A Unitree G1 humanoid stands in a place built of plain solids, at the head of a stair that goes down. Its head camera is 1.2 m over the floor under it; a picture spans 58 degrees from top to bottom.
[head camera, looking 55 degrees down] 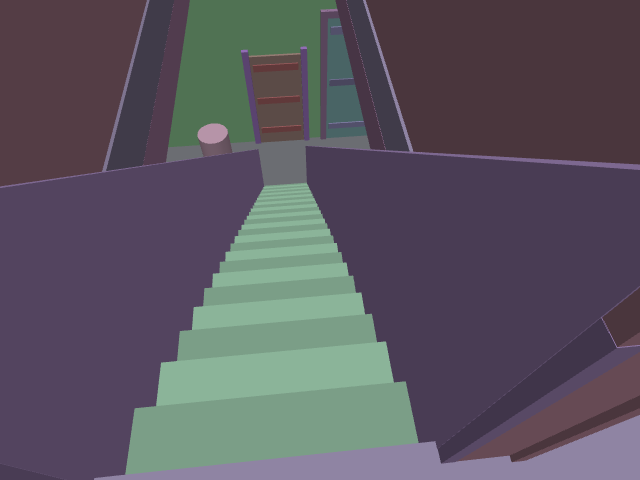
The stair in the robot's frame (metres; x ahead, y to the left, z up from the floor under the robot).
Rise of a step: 0.19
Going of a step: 0.21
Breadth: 0.93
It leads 6 degrees to the left of straight ahead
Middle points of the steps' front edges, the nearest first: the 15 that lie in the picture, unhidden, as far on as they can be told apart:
0.17 0.13 0.00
0.38 0.15 -0.19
0.59 0.17 -0.38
0.80 0.19 -0.58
1.01 0.21 -0.77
1.22 0.23 -0.96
1.43 0.25 -1.16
1.64 0.27 -1.35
1.85 0.29 -1.54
2.06 0.31 -1.74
2.27 0.33 -1.93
2.48 0.36 -2.12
2.69 0.38 -2.31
2.90 0.40 -2.51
3.11 0.42 -2.70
